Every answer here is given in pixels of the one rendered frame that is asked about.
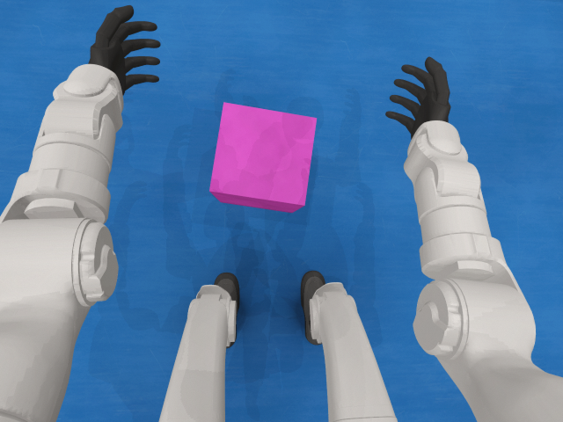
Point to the right robot upper arm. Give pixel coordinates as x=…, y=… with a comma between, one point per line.
x=483, y=334

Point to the left robot thigh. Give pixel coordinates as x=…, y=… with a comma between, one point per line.
x=196, y=391

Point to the robot right hand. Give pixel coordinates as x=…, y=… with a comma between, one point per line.
x=434, y=99

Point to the robot left hand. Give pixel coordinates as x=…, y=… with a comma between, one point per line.
x=110, y=47

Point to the robot right forearm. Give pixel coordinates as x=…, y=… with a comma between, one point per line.
x=457, y=241

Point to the robot left forearm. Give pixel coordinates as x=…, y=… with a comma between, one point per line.
x=73, y=153

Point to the right robot thigh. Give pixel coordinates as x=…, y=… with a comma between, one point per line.
x=355, y=387

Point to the left robot upper arm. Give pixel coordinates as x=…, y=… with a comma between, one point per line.
x=51, y=272

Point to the robot thigh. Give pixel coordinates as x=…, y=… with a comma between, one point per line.
x=355, y=387
x=196, y=391

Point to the carton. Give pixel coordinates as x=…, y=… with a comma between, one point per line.
x=263, y=158

